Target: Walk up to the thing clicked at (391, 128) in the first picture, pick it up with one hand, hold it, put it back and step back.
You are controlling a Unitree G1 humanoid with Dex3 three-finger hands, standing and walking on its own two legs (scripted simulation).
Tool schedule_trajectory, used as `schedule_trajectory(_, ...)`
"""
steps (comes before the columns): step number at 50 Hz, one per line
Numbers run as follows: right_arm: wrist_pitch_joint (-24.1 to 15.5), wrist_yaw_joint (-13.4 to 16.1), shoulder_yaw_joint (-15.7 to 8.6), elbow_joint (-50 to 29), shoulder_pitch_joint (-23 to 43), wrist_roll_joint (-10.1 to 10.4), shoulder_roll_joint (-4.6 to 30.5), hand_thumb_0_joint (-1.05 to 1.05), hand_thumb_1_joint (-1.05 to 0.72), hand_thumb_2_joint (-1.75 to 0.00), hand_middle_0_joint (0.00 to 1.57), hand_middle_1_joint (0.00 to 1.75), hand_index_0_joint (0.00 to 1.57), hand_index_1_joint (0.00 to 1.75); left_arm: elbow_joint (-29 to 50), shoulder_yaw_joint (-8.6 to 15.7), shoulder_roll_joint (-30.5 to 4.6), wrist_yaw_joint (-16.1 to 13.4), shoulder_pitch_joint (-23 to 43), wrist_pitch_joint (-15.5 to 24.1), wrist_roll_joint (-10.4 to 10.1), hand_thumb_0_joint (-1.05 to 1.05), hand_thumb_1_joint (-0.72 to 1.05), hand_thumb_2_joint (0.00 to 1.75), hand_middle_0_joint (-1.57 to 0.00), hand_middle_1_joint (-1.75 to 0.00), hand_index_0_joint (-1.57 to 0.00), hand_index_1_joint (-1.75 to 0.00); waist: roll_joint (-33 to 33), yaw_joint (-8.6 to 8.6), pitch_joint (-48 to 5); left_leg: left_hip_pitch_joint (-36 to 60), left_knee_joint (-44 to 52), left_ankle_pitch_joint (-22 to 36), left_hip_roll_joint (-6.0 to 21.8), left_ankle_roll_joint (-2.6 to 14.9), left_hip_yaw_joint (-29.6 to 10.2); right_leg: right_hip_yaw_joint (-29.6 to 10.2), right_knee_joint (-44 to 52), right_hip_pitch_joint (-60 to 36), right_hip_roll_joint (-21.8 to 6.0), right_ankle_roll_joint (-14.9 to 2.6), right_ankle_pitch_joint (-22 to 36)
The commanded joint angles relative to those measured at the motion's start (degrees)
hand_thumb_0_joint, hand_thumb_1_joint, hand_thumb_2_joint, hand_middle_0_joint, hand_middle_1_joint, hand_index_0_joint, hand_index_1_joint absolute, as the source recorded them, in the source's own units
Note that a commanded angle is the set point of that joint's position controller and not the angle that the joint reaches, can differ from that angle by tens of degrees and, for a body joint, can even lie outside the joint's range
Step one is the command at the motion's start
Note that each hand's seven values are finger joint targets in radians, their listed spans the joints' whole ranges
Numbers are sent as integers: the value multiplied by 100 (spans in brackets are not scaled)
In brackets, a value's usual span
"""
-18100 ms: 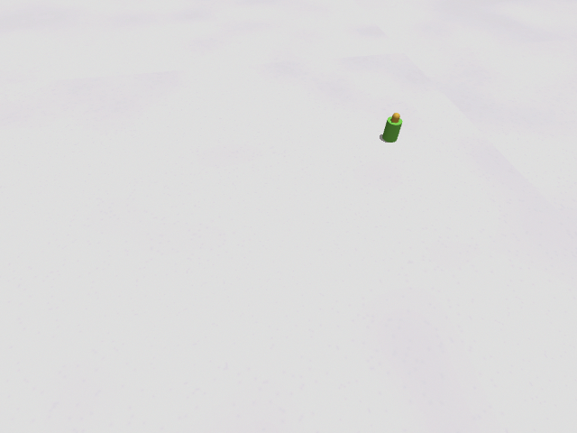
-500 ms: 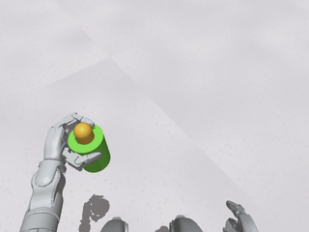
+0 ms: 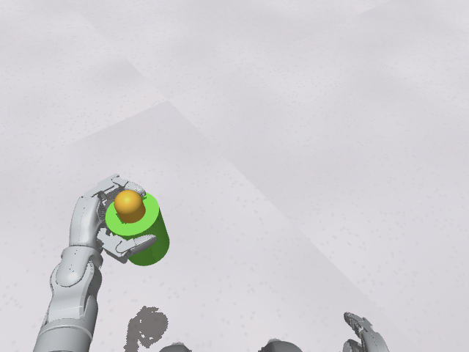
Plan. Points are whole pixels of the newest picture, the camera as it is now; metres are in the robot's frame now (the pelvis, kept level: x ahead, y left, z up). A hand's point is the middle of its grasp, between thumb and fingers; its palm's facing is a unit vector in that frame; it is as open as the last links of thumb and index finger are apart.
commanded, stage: hold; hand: left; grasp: from the side
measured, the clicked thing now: (137, 223) +0.33 +0.16 +0.01
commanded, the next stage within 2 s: none
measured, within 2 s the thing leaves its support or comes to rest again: neither
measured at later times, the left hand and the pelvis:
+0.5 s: hand (125, 219) +0.32 +0.17 +0.05, palm faces -0.02 -1.00 -0.02, open 9.9 cm; pelvis -0.01 +0.00 +0.01, yaw +0 degrees
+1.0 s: hand (124, 220) +0.31 +0.17 +0.05, palm faces -0.01 -1.00 -0.02, open 9.9 cm; pelvis -0.01 +0.00 +0.01, yaw +0 degrees
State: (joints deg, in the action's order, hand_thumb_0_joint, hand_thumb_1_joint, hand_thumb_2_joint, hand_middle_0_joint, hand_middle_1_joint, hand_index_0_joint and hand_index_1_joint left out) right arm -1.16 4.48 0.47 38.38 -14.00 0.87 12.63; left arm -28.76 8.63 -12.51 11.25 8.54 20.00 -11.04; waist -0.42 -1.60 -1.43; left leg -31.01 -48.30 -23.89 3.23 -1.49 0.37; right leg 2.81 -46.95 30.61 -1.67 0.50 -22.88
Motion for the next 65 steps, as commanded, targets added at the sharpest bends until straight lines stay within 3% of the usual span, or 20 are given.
schedule_trajectory(1,-246,59,-277,-640,75,-20,775,0,-91,-90,20,30,20,30,1627,278,-811,-47,1918,610,-195,0,8,120,-126,-143,-128,-142,-161,5,-1768,878,670,1720,-249,150,38,-66,645,-932,173,-107,1916)
schedule_trajectory(6,-239,49,-292,-625,86,-16,769,0,-91,-90,20,30,20,30,2025,380,-1057,-51,2176,666,-150,0,12,118,-125,-141,-127,-140,-399,47,-1916,1064,784,1589,-259,124,37,-69,725,-1008,164,-125,1768)
schedule_trajectory(7,-226,59,-279,-653,127,-11,765,0,-91,-90,20,30,20,30,1558,283,-841,-45,1742,593,-153,0,11,118,-125,-141,-127,-140,-179,3,-1746,1030,802,1554,-260,140,39,-56,776,-979,181,-105,1737)
schedule_trajectory(11,-274,50,-288,-617,165,7,785,0,-91,-90,20,30,20,30,1676,350,-884,-67,1866,594,-207,0,9,119,-125,-142,-127,-141,-166,37,-1677,1045,866,1563,-255,148,41,-57,814,-1042,167,-104,1751)
schedule_trajectory(13,-281,30,-287,-648,155,1,772,0,-91,-90,20,30,20,30,1637,211,-761,-65,1688,588,-171,0,8,119,-125,-143,-127,-142,-116,14,-1640,1078,890,1584,-241,136,19,-25,798,-1025,194,-113,1728)
schedule_trajectory(20,-292,12,-304,-587,147,-1,801,0,-90,-90,20,30,20,30,2024,256,-920,-126,2192,607,-158,0,9,118,-123,-140,-125,-139,-264,-10,-1693,1269,969,1620,-217,111,-5,-7,843,-992,205,-129,1713)
schedule_trajectory(22,-309,-3,-282,-561,149,-3,779,0,-91,-90,20,30,20,30,1519,227,-789,-103,1977,564,-177,0,8,121,-125,-144,-128,-143,-106,-47,-1449,1088,959,1503,-236,140,11,-21,890,-968,194,-104,1660)
schedule_trajectory(27,-303,-24,-306,-594,168,-2,807,0,-90,-90,20,30,20,30,1760,305,-965,-70,2042,636,-147,0,11,121,-126,-144,-129,-143,-338,63,-1639,1215,1004,1476,-254,114,27,-22,896,-1022,190,-133,1587)
schedule_trajectory(28,-313,-32,-272,-596,153,-18,763,0,-91,-90,20,30,20,30,1239,132,-655,-39,1708,554,-163,0,11,121,-127,-145,-129,-144,-41,-7,-1572,1077,956,1481,-259,146,33,-39,931,-1093,176,-99,1638)
schedule_trajectory(31,-327,-28,-291,-615,222,14,789,0,-91,-90,20,30,20,30,1665,358,-998,-59,2328,668,-182,0,10,122,-127,-146,-130,-145,-182,13,-1537,1068,1009,1326,-269,165,46,-71,971,-1004,155,-92,1544)
schedule_trajectory(32,-323,-36,-284,-625,211,10,771,0,-91,-90,20,30,20,30,1669,354,-1007,-61,2152,680,-154,0,8,121,-126,-145,-129,-144,-235,60,-1563,1089,1044,1251,-273,151,53,-57,981,-1035,161,-106,1436)
schedule_trajectory(35,-342,-43,-281,-663,262,25,781,0,-91,-90,20,30,20,30,1350,295,-725,-65,1715,648,-213,0,13,124,-128,-146,-130,-145,133,60,-1525,988,1038,1244,-279,181,62,-59,1018,-1170,157,-75,1464)
schedule_trajectory(37,-342,-40,-299,-650,219,24,794,0,-91,-90,20,30,20,30,1989,353,-994,-107,2154,735,-177,0,12,124,-127,-146,-129,-145,-342,61,-1758,1234,1062,1324,-277,129,64,-58,976,-1139,165,-118,1502)
schedule_trajectory(38,-337,-42,-277,-656,228,28,779,0,-91,-90,20,30,20,30,1746,232,-848,-89,1916,703,-173,0,11,123,-127,-146,-129,-145,-200,20,-1576,1177,1086,1311,-262,129,27,-21,976,-1092,193,-116,1454)
schedule_trajectory(44,-356,-25,-291,-565,199,20,783,0,-90,-90,20,30,20,30,1580,274,-837,-106,2050,661,-179,0,10,122,-124,-143,-126,-143,-151,-12,-1390,1091,1069,1281,-261,151,46,-50,1013,-975,176,-97,1487)
schedule_trajectory(52,-366,-39,-284,-550,118,7,792,0,-91,-90,20,30,20,30,1561,151,-770,-53,2100,642,-176,0,9,122,-125,-144,-127,-143,-41,-34,-1686,1210,1010,1592,-265,166,46,-62,987,-1191,170,-92,1810)
schedule_trajectory(53,-379,-48,-297,-519,143,15,809,0,-91,-90,20,30,20,30,1788,245,-910,-68,2347,675,-191,0,8,121,-124,-144,-126,-143,-258,10,-1651,1269,1054,1553,-259,139,39,-51,978,-1115,174,-112,1732)
schedule_trajectory(57,-358,-58,-286,-519,170,3,777,0,-91,-90,20,30,20,30,1212,287,-780,-96,2001,618,-178,0,9,122,-124,-144,-126,-143,37,21,-1428,1038,1053,1328,-253,169,34,-31,1032,-1057,177,-94,1524)
schedule_trajectory(58,-368,-59,-310,-503,155,3,800,0,-90,-90,20,30,20,30,1417,409,-941,-111,2187,679,-173,0,10,123,-124,-144,-127,-143,-14,51,-1451,1018,1049,1318,-266,177,44,-46,1024,-1094,158,-90,1531)
schedule_trajectory(65,-372,-99,-316,-604,193,21,812,0,-91,-90,20,30,20,30,1553,298,-865,-48,1964,744,-191,0,9,123,-125,-145,-128,-145,-215,65,-1722,1224,1076,1504,-248,123,10,-17,948,-1165,203,-127,1616)
